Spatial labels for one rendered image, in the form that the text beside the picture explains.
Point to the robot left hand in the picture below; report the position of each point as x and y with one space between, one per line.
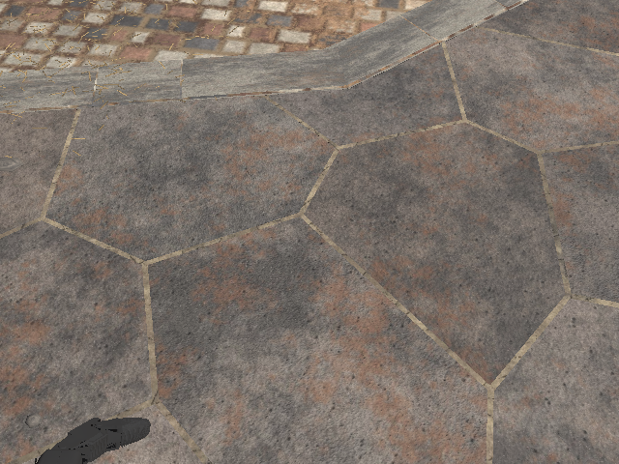
93 438

